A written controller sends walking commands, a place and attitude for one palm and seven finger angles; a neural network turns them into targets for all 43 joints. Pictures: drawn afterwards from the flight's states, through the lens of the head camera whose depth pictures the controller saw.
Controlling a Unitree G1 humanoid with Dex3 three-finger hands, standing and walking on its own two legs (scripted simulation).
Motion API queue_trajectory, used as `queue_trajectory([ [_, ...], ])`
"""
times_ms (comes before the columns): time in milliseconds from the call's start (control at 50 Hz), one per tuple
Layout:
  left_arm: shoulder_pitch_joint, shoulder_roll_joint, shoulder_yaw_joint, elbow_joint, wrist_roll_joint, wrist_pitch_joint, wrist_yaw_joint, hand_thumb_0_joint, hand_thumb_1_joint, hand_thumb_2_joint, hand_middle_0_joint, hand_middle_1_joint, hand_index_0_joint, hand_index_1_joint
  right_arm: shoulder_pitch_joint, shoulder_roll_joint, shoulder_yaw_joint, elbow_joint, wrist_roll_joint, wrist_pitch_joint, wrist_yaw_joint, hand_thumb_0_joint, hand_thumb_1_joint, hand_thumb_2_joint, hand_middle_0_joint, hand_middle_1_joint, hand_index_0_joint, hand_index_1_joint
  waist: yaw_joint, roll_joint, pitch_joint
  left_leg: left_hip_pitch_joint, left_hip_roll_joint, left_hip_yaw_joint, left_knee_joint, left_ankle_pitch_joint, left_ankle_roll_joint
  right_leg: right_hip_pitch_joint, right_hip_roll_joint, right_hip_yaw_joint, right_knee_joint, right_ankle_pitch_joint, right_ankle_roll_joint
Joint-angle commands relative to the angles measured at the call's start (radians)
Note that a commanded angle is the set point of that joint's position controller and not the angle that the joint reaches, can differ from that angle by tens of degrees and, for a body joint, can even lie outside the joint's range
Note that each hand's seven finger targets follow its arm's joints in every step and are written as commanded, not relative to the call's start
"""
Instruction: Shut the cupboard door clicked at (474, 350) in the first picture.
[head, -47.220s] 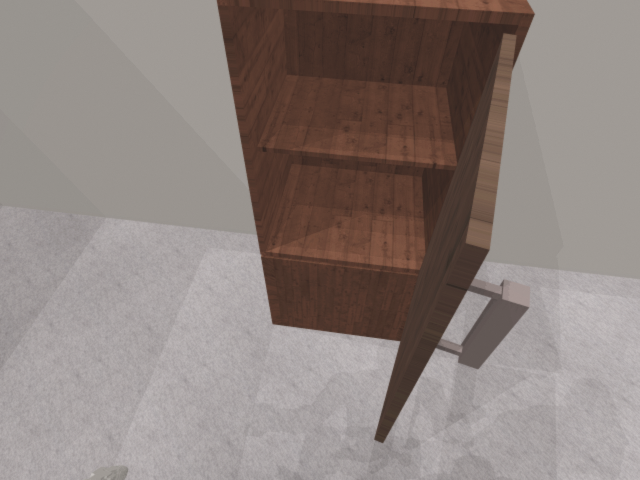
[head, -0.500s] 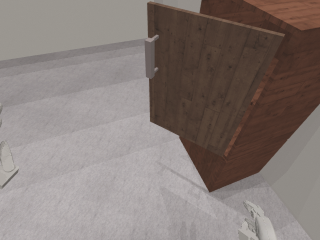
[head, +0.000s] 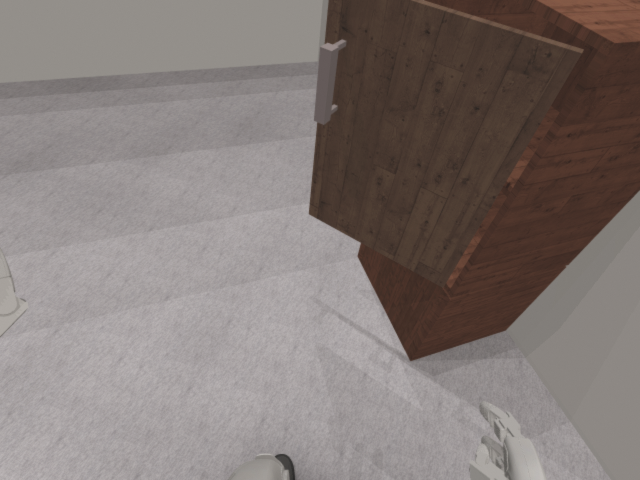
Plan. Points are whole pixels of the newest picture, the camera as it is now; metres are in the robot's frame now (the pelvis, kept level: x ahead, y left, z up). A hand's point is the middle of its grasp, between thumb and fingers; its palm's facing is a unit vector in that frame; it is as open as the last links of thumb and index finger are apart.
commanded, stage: step back with the hand held close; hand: left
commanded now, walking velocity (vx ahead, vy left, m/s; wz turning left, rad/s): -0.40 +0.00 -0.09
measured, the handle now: (331, 82) +0.80 +0.02 +0.10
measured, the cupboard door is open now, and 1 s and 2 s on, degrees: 37 37 37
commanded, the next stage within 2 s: stop stepping back and stand still in 0.18 s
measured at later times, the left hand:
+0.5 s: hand out of the picture +0.06 +0.30 +0.20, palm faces +0.33 -0.83 -0.45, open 7.4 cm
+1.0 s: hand out of the picture +0.00 +0.34 +0.20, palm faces +0.35 -0.79 -0.50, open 7.4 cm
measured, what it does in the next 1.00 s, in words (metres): walks backwards: right foot, then right foot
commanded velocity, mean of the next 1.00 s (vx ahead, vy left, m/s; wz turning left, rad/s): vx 0.08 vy -0.07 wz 0.00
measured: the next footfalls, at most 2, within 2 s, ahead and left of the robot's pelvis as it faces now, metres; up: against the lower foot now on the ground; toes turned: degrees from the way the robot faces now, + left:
right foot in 0.10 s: -0.05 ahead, -0.13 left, +0.00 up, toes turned -2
right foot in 0.44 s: -0.12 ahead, -0.07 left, +0.01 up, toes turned -12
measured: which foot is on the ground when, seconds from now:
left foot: down 0.00-0.44, up 0.46-0.60, down 0.62-0.92, up 0.94-1.00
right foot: up 0.00-0.08, down 0.10-0.28, up 0.30-0.42, down 0.44-0.62, up 0.64-0.90, down 0.92-1.00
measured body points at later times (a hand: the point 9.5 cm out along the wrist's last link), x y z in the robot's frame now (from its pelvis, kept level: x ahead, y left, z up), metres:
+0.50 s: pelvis -0.14 +0.05 +0.01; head -0.15 +0.09 +0.46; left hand +0.04 +0.34 +0.22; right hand +0.00 -0.20 -0.06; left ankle +0.01 +0.09 -0.68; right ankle -0.16 -0.05 -0.72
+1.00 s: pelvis -0.23 +0.09 +0.01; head -0.24 +0.11 +0.46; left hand -0.03 +0.38 +0.23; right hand -0.13 -0.15 -0.09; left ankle -0.14 +0.19 -0.69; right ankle -0.27 +0.02 -0.72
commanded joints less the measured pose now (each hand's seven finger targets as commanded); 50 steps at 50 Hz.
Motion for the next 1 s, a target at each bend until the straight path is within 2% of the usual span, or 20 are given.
queue_trajectory([
  [0,0.065,0.133,0.112,-0.191,-0.038,-0.066,0.012,0.000,0.900,0.900,-0.200,-0.300,-0.200,-0.300,-0.090,-0.143,-0.051,-0.139,-0.003,-0.071,0.004,0.000,-0.900,-0.900,0.200,0.300,0.200,0.300,0.037,0.218,-0.187,0.041,0.225,-0.201,-0.398,-0.539,-0.075,0.187,0.009,-0.043,-0.092,-0.111,-0.020],
  [60,0.011,0.153,0.098,-0.201,-0.039,-0.071,0.013,0.000,0.900,0.900,-0.200,-0.300,-0.200,-0.300,-0.050,-0.135,-0.050,-0.099,-0.018,-0.062,0.010,0.000,-0.900,-0.900,0.200,0.300,0.200,0.300,0.023,0.126,-0.207,0.195,0.175,-0.146,-0.272,-0.426,-0.140,0.123,-0.083,0.054,-0.363,-0.062,-0.060],
  [120,-0.143,0.168,0.029,-0.223,-0.022,-0.057,0.023,0.000,0.900,0.900,-0.200,-0.300,-0.200,-0.300,-0.071,-0.120,-0.044,-0.087,0.003,-0.059,-0.001,0.000,-0.900,-0.900,0.200,0.300,0.200,0.300,0.007,-0.180,-0.179,0.461,0.002,-0.023,0.136,-0.276,-0.159,-0.246,-0.303,0.253,-0.527,-0.018,-0.137],
  [160,-0.118,0.209,0.070,-0.200,-0.008,-0.021,0.036,0.000,0.900,0.900,-0.200,-0.300,-0.200,-0.300,-0.085,-0.117,-0.035,-0.084,-0.015,-0.049,-0.016,0.000,-0.900,-0.900,0.200,0.300,0.200,0.300,0.000,-0.164,-0.131,0.421,-0.015,-0.026,0.183,-0.229,-0.145,-0.260,-0.333,0.234,-0.469,0.227,-0.138],
  [220,-0.155,0.177,0.053,-0.195,-0.009,-0.009,0.021,0.000,0.900,0.900,-0.200,-0.300,-0.200,-0.300,-0.121,-0.136,-0.023,-0.101,-0.003,-0.028,-0.035,0.000,-0.900,-0.900,0.200,0.300,0.200,0.300,0.012,0.123,-0.073,0.243,0.110,-0.166,-0.200,0.009,-0.094,-0.050,-0.072,0.035,-0.237,0.230,0.001],
  [280,0.002,0.183,0.142,-0.134,-0.021,-0.034,-0.001,0.000,0.900,0.900,-0.200,-0.300,-0.200,-0.300,-0.109,-0.165,-0.047,-0.142,-0.014,-0.042,-0.016,0.000,-0.900,-0.900,0.200,0.300,0.200,0.300,0.043,0.274,-0.170,-0.080,0.278,-0.370,-0.581,-0.790,-0.090,0.290,0.073,-0.043,0.094,-0.142,-0.017],
  [320,0.041,0.156,0.116,-0.216,-0.046,-0.011,-0.010,0.000,0.900,0.900,-0.200,-0.300,-0.200,-0.300,-0.088,-0.132,-0.051,-0.162,-0.016,-0.031,0.006,0.000,-0.900,-0.900,0.200,0.300,0.200,0.300,0.058,0.263,-0.242,0.029,0.194,-0.204,-0.545,-0.658,-0.201,0.299,0.100,-0.110,0.061,-0.169,-0.043],
  [360,0.099,0.179,0.132,-0.285,-0.059,0.003,-0.006,0.000,0.900,0.900,-0.200,-0.300,-0.200,-0.300,-0.078,-0.117,-0.049,-0.181,-0.004,-0.031,0.021,0.000,-0.900,-0.900,0.200,0.300,0.200,0.300,0.062,0.277,-0.281,0.097,0.099,-0.068,-0.438,-0.585,-0.216,0.336,0.092,-0.146,-0.161,-0.152,-0.052],
  [400,0.140,0.196,0.118,-0.339,-0.046,0.027,0.002,0.000,0.900,0.900,-0.200,-0.300,-0.200,-0.300,-0.055,-0.100,-0.043,-0.167,0.005,-0.016,0.026,0.000,-0.900,-0.900,0.200,0.300,0.200,0.300,0.040,-0.023,-0.235,0.239,-0.055,0.103,0.014,-0.439,-0.215,0.112,-0.111,0.027,-0.481,-0.172,-0.101],
  [420,0.115,0.235,0.139,-0.364,-0.039,0.036,0.009,0.000,0.900,0.900,-0.200,-0.300,-0.200,-0.300,-0.048,-0.119,-0.056,-0.140,-0.001,0.003,0.023,0.000,-0.900,-0.900,0.200,0.300,0.200,0.300,0.038,-0.243,-0.154,0.288,-0.082,0.003,0.476,-0.372,-0.186,-0.219,-0.374,0.353,-0.635,-0.322,-0.188],
  [440,-0.009,0.220,0.117,-0.363,-0.033,0.048,0.020,0.000,0.900,0.900,-0.200,-0.300,-0.200,-0.300,-0.048,-0.128,-0.058,-0.109,-0.015,0.012,0.016,0.000,-0.900,-0.900,0.200,0.300,0.200,0.300,0.008,-0.285,-0.076,0.191,-0.047,-0.129,0.696,-0.356,-0.161,-0.352,-0.476,0.403,-0.645,-0.372,-0.267],
  [560,-0.319,0.115,-0.042,-0.064,0.018,0.084,0.061,0.000,0.900,0.900,-0.200,-0.300,-0.200,-0.300,-0.054,-0.145,-0.031,-0.062,-0.004,-0.004,-0.042,0.000,-0.900,-0.900,0.200,0.300,0.200,0.300,-0.027,-0.015,0.061,0.263,-0.001,-0.004,-0.012,-0.431,-0.087,-0.163,-0.248,0.033,-0.339,-0.301,-0.100],
  [600,-0.337,0.125,-0.033,-0.143,0.030,0.061,0.059,0.000,0.900,0.900,-0.200,-0.300,-0.200,-0.300,-0.039,-0.171,-0.033,-0.110,0.007,-0.025,-0.043,0.000,-0.900,-0.900,0.200,0.300,0.200,0.300,-0.021,0.335,0.077,0.258,0.248,-0.518,-0.368,-0.722,0.035,-0.239,-0.054,-0.071,0.107,-0.130,-0.010],
  [640,-0.124,0.152,0.018,-0.154,0.020,0.047,0.025,0.000,0.900,0.900,-0.200,-0.300,-0.200,-0.300,-0.086,-0.135,-0.028,-0.124,0.002,-0.035,-0.012,0.000,-0.900,-0.900,0.200,0.300,0.200,0.300,0.010,0.214,-0.039,0.141,0.275,-0.579,-0.455,-0.857,0.009,-0.135,-0.043,0.010,0.335,-0.027,-0.012],
  [720,0.078,0.146,0.052,-0.357,0.014,0.032,0.014,0.000,0.900,0.900,-0.200,-0.300,-0.200,-0.300,-0.116,-0.117,-0.030,-0.142,-0.009,-0.012,0.026,0.000,-0.900,-0.900,0.200,0.300,0.200,0.300,0.035,0.206,-0.084,0.077,0.207,-0.303,-0.459,-0.737,-0.056,0.014,-0.030,-0.064,0.191,0.058,-0.024],
  [820,0.068,0.185,0.092,-0.281,-0.002,0.057,0.039,0.000,0.900,0.900,-0.200,-0.300,-0.200,-0.300,-0.067,-0.105,-0.025,-0.136,-0.022,0.022,-0.010,0.000,-0.900,-0.900,0.200,0.300,0.200,0.300,0.011,0.256,-0.121,0.108,0.144,-0.170,-0.366,-0.622,-0.091,0.293,0.032,-0.181,-0.270,-0.091,-0.053],
  [860,0.097,0.196,0.113,-0.175,-0.001,0.081,0.042,0.000,0.900,0.900,-0.200,-0.300,-0.200,-0.300,-0.036,-0.095,-0.030,-0.116,-0.018,0.038,-0.016,0.000,-0.900,-0.900,0.200,0.300,0.200,0.300,0.003,0.117,-0.135,0.025,0.082,-0.103,-0.119,-0.499,-0.100,0.402,-0.083,-0.036,-0.412,-0.058,-0.115],
  [900,0.005,0.210,0.126,-0.161,-0.009,0.080,0.049,0.000,0.900,0.900,-0.200,-0.300,-0.200,-0.300,-0.033,-0.099,-0.036,-0.113,-0.015,0.055,-0.013,0.000,-0.900,-0.900,0.200,0.300,0.200,0.300,0.002,-0.164,-0.066,-0.168,0.003,-0.018,0.316,-0.342,-0.111,0.344,-0.420,0.425,-0.579,-0.134,-0.268],
  [920,-0.033,0.261,0.181,-0.149,-0.013,0.048,0.059,0.000,0.900,0.900,-0.200,-0.300,-0.200,-0.300,-0.050,-0.109,-0.033,-0.116,-0.023,0.037,-0.011,0.000,-0.900,-0.900,0.200,0.300,0.200,0.300,0.005,-0.170,-0.020,-0.175,0.017,-0.022,0.419,-0.316,-0.123,0.293,-0.445,0.398,-0.572,0.117,-0.285],
  [980,-0.007,0.097,0.024,-0.023,0.005,0.072,0.045,0.000,0.900,0.900,-0.200,-0.300,-0.200,-0.300,-0.066,-0.119,-0.044,-0.101,0.005,0.034,-0.015,0.000,-0.900,-0.900,0.200,0.300,0.200,0.300,0.012,-0.154,0.034,-0.126,0.040,-0.061,0.427,-0.328,-0.112,0.145,-0.393,0.315,-0.535,-0.118,-0.237],
])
